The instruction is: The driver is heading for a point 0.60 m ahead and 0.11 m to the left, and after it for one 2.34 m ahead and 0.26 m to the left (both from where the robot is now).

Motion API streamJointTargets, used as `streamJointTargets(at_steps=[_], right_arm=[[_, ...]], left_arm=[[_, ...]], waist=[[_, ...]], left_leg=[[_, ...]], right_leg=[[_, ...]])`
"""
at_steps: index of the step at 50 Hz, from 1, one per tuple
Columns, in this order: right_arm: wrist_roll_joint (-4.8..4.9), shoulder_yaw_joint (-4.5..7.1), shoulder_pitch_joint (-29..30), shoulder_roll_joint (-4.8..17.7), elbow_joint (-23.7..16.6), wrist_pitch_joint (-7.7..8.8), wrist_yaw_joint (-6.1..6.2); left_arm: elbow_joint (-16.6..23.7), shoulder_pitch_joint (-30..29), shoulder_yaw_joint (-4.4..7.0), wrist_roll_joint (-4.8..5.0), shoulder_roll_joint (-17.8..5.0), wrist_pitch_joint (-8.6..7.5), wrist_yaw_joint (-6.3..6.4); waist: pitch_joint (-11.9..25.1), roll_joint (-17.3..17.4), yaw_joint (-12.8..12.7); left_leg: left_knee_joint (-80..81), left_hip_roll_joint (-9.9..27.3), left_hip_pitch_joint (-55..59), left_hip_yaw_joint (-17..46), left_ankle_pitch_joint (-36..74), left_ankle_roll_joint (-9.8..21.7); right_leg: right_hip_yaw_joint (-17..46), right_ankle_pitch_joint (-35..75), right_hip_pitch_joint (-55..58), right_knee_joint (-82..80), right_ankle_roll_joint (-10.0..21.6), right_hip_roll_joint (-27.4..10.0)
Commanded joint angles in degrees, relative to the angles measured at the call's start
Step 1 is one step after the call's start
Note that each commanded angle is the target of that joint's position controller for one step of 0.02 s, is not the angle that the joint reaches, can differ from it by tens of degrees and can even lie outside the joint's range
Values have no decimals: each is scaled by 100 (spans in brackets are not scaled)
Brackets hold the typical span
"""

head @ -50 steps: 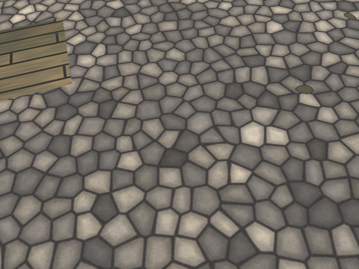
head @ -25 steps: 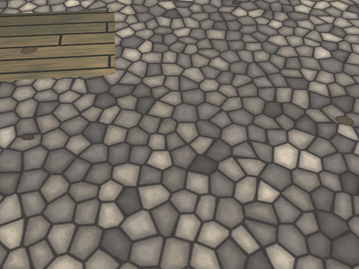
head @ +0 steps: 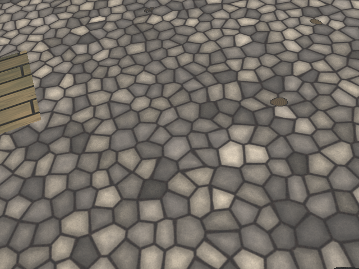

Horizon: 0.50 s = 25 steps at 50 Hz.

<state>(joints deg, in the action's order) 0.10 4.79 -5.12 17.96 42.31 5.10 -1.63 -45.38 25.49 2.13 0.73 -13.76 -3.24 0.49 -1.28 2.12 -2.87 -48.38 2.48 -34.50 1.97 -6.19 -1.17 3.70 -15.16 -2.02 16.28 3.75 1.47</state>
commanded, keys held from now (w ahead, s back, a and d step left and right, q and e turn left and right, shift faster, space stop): w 0.06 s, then w+q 0.56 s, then q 0.26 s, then e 0.12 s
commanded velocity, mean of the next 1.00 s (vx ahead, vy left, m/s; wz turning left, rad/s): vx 0.39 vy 0.00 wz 0.27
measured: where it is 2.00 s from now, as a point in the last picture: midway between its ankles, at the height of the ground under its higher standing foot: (203, 254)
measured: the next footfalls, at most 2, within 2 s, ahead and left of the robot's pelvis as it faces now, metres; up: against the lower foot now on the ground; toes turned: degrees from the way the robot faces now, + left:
left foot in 0.24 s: +0.35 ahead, +0.12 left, +0.00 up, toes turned +0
right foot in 0.72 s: +0.64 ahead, -0.07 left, +0.00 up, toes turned +17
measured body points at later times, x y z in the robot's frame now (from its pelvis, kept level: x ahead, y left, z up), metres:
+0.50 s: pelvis +0.30 +0.04 -0.01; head +0.33 +0.04 +0.44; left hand +0.46 +0.31 -0.09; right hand +0.37 -0.23 -0.13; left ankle +0.31 +0.12 -0.75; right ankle +0.39 -0.12 -0.69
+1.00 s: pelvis +0.52 +0.00 -0.01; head +0.56 +0.02 +0.44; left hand +0.54 +0.30 -0.11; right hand +0.76 -0.20 -0.11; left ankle +0.51 +0.15 -0.70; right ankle +0.60 -0.08 -0.75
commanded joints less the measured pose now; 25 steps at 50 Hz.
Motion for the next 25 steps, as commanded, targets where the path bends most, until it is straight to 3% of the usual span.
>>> streamJointTargets(at_steps=[1, 5, 8, 10, 11, 12, 13, 14, 15, 16, 17, 18, 19, 21, 22, 25], right_arm=[[26, -14, 977, 162, -579, 114, -44], [104, -95, 1452, 94, -727, 155, -164], [137, -83, 1437, 232, -764, 187, -225], [112, 3, 956, 442, -641, 174, -206], [105, 85, 375, 612, -489, 146, -165], [97, 165, -494, 778, -270, 100, -115], [37, 202, -1478, 1043, -118, 53, -69], [95, 287, -1843, 1394, 48, 78, -149], [195, 159, -1744, 784, 85, 83, -151], [158, 109, -1289, 653, -7, 68, -96], [81, 73, -977, 614, -92, 45, -70], [24, 68, -782, 621, -143, 52, -48], [-43, 31, -704, 539, -182, 63, -20], [28, 18, -661, 485, -213, 42, 27], [81, 25, -714, 518, -195, 39, 52], [111, 95, -935, 753, -148, 9, 148]], left_arm=[[339, -27, 290, -5, -1086, -61, 128], [177, 222, 302, 11, -1072, -66, 132], [77, 217, 330, 17, -1109, -39, 122], [84, 118, 368, -21, -1229, 3, 133], [94, 64, 380, -56, -1285, 49, 139], [119, -44, 351, -75, -1268, 92, 147], [231, 53, 253, -200, -1035, 97, 169], [271, 915, 45, -155, -293, 4, 45], [307, 289, 116, -12, -871, -147, 15], [579, -560, 188, 161, -1154, -274, -26], [693, -1055, 153, 85, -1110, -379, -16], [754, -1122, 172, -9, -1056, -434, -10], [757, -1040, 185, -82, -1043, -427, -14], [767, -891, 167, -140, -902, -360, -12], [808, -929, 150, -170, -842, -314, -5], [1071, -1613, 50, -203, -628, -274, 18]], waist=[[-326, -803, -69], [-581, -886, -289], [-631, -942, -209], [-186, -1059, 51], [276, -1112, 342], [840, -984, 818], [1661, -309, 1091], [2488, 1501, 508], [2130, 916, 854], [1121, 536, 874], [674, -246, 757], [400, -291, 519], [383, -192, 337], [285, 3, 151], [182, 22, 135], [-59, 9, 338]], left_leg=[[1085, -188, -411, -180, 940, -161], [1833, -204, -41, -286, 1473, -51], [2124, -172, -78, -329, 1156, 263], [2044, -414, 446, -533, 633, 524], [1971, -629, 1112, -693, 394, 700], [2007, -666, 2329, -721, 549, 907], [1689, 338, 4261, 665, 436, 1310], [2333, 1741, 6165, 3986, -1158, 2481], [3190, 1592, 5954, 4656, -2158, 2246], [3320, 1432, 5082, 3729, -1978, 1940], [3462, 1168, 4127, 3108, -1249, 1726], [3512, 1020, 3506, 2754, -575, 1794], [3625, 828, 3116, 2483, -145, 1796], [3798, 658, 2671, 2102, 213, 1847], [3848, 654, 2400, 1958, 369, 1875], [3937, 406, 1808, 1492, 416, 1724]], right_leg=[[780, 1402, -61, -745, 687, -969], [667, 1237, -141, -844, 664, -1134], [550, 1945, 446, -633, 581, -1406], [357, 4065, 927, 57, 459, -1421], [212, 5344, 1072, 830, 390, -1332], [-26, 5893, 707, 1996, 220, -1128], [-47, 4172, -696, 3735, 80, -927], [78, -1175, -3012, 5930, -380, 313], [580, -1466, -3721, 6433, -306, 165], [536, -973, -4048, 6331, -212, -143], [417, -587, -3765, 5915, -134, -359], [372, -386, -3636, 5548, -183, -485], [400, -257, -3313, 5280, -213, -618], [297, -265, -3155, 4741, -356, -712], [200, -291, -3161, 4437, -463, -728], [13, 623, -3044, 3174, -693, -650]])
